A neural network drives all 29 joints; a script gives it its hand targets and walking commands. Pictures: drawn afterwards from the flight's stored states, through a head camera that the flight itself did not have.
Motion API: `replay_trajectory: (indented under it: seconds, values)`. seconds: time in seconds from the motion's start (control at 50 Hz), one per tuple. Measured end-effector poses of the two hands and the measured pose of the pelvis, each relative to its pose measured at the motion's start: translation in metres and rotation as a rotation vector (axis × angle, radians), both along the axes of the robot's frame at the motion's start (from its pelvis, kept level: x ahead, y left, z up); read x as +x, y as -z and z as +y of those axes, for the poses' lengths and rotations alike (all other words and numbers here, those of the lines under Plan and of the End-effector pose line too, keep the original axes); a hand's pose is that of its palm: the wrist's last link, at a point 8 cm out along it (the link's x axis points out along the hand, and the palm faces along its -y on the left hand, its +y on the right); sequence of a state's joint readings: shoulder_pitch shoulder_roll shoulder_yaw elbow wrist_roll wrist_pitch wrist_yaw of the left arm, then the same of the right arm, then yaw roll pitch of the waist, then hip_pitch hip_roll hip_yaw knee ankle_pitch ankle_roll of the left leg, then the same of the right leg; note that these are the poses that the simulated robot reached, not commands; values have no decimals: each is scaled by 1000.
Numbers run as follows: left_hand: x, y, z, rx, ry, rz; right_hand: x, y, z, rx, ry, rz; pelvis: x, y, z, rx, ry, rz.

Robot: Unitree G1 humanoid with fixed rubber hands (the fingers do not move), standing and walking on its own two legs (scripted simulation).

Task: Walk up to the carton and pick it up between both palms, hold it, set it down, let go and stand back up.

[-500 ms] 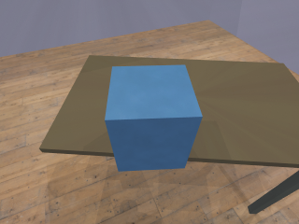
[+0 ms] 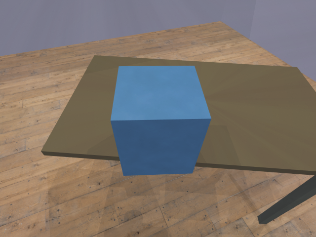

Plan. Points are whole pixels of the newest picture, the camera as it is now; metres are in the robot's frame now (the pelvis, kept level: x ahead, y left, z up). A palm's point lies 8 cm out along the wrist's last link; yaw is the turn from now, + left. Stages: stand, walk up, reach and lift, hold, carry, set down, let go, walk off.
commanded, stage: stand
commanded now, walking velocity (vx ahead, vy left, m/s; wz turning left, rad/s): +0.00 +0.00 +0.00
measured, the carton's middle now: (157, 122) +0.43 +0.00 +0.05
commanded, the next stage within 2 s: reach and lift in 0.46 s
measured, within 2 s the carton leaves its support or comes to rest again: neither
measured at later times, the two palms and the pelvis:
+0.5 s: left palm out of the picture -0.04 +0.20 -0.15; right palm out of the picture -0.04 -0.20 -0.15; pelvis -0.01 +0.00 +0.00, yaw +0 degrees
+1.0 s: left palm out of the picture +0.11 +0.19 -0.13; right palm out of the picture +0.10 -0.21 -0.13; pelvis -0.02 -0.02 +0.00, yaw +0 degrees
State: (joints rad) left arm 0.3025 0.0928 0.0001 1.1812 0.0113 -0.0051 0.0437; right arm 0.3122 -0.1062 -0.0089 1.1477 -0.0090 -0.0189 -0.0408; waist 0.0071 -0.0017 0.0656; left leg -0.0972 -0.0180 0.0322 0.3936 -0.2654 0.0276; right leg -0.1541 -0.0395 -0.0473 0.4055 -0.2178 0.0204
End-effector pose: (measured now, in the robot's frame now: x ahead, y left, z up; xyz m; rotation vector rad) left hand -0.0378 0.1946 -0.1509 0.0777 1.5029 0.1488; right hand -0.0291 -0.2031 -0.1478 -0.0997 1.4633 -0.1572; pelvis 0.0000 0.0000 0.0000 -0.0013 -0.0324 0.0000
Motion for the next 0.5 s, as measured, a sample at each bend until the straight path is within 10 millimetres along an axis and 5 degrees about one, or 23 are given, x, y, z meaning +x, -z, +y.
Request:
replay_trajectory:
  seconds: [0.5]
  values:
    - [1, 0, 6, -3, 3, -8, -11, 3, 6, 22, 16, 18, -11, 2, 2, 4, 6, 30]
